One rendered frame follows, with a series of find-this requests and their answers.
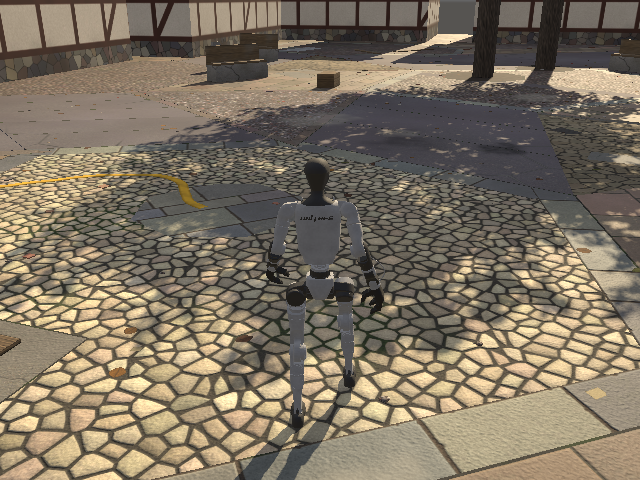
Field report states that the robot right upper arm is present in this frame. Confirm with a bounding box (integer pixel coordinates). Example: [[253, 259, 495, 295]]
[[338, 201, 366, 258]]

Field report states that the robot left hand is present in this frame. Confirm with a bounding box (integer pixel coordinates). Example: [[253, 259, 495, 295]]
[[266, 267, 290, 284]]

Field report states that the left robot foot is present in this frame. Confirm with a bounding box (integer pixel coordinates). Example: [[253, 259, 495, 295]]
[[291, 401, 306, 428]]

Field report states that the robot left shin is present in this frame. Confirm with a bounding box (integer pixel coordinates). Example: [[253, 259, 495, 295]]
[[289, 344, 304, 414]]

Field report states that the robot left upper arm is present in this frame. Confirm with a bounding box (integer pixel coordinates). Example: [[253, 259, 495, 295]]
[[270, 201, 298, 256]]

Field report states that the right robot forearm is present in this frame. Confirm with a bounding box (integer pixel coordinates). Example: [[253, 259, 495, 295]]
[[357, 242, 381, 290]]

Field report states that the robot right hand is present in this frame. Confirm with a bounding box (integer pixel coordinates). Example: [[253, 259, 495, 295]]
[[361, 285, 384, 314]]

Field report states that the left robot forearm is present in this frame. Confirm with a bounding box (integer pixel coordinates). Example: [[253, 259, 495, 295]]
[[266, 240, 282, 272]]

